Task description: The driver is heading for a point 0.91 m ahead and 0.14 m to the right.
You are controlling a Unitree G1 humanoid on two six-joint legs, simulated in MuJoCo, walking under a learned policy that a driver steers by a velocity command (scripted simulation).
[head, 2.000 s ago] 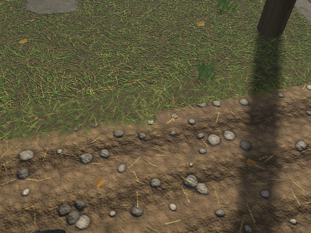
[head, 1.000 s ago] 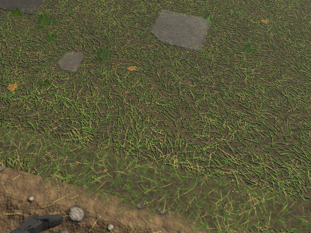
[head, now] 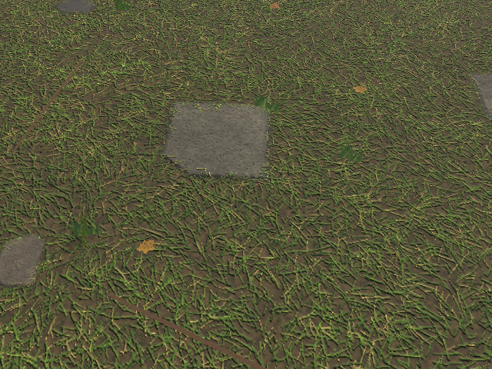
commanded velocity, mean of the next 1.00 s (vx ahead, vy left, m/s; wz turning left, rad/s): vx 0.50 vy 0.00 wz -0.38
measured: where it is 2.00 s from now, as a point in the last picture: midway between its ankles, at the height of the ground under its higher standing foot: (310, 232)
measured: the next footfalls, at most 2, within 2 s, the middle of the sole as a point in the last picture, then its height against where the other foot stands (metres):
right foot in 0.14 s outside the picture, level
left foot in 0.62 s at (239, 342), level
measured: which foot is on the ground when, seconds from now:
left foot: down 0.00-0.16, up 0.18-0.60, down 0.62-1.00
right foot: up 0.00-0.12, down 0.14-0.64, up 0.66-1.00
